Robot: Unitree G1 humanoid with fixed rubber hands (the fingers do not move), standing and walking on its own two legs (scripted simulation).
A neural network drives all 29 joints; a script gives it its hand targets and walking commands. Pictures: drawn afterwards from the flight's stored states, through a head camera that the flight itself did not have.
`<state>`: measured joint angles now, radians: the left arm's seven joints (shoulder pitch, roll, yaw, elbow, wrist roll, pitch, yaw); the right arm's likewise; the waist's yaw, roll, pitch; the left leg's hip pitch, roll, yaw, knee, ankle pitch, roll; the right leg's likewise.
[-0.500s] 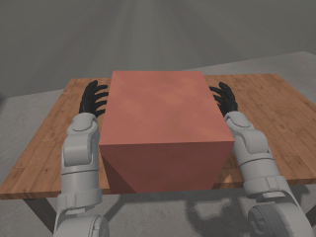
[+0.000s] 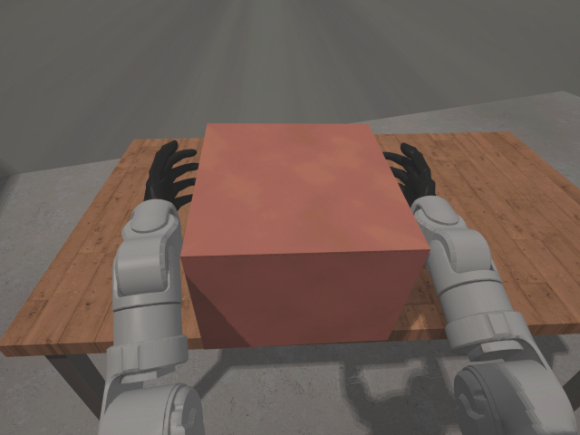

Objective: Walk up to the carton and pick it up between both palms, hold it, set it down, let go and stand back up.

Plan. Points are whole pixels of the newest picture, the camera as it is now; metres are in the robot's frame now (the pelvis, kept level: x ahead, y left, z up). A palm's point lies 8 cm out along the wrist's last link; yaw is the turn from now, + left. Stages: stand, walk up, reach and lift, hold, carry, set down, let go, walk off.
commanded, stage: hold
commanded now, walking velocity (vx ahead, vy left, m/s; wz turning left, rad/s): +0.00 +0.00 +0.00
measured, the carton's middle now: (293, 226) +0.36 +0.01 +0.15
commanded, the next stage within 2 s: none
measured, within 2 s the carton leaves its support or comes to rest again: neither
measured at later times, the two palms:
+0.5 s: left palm (168, 200) +0.35 +0.17 +0.21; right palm (422, 204) +0.36 -0.17 +0.19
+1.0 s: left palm (166, 201) +0.36 +0.17 +0.21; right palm (417, 206) +0.36 -0.16 +0.18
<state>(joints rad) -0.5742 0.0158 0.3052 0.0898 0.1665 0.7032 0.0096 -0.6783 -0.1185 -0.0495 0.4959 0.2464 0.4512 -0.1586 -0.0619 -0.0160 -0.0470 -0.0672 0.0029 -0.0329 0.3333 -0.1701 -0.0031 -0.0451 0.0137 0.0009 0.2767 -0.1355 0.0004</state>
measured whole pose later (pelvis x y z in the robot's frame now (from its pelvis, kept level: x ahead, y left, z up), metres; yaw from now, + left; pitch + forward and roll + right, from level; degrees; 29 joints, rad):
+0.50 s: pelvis +0.01 +0.00 +0.00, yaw +0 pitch -5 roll -1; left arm -0.55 0.01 0.29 0.09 0.15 0.69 0.02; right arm -0.64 -0.13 -0.03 0.47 0.27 0.45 -0.17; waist -0.07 0.00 -0.07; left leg -0.07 0.00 -0.04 0.34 -0.18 0.00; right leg -0.05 0.01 0.00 0.28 -0.14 0.00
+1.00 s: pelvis +0.01 +0.00 +0.00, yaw +0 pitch -5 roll -1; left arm -0.56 0.02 0.29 0.10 0.16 0.71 0.02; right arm -0.64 -0.12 -0.05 0.48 0.25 0.46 -0.16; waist -0.08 -0.01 -0.07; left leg -0.07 0.00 -0.04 0.35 -0.19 0.00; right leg -0.04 0.01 0.00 0.27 -0.15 0.01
